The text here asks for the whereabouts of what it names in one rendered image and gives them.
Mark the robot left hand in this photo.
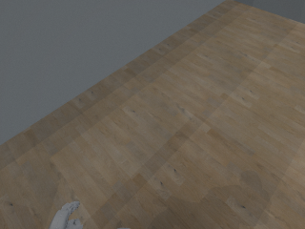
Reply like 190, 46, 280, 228
48, 201, 83, 229

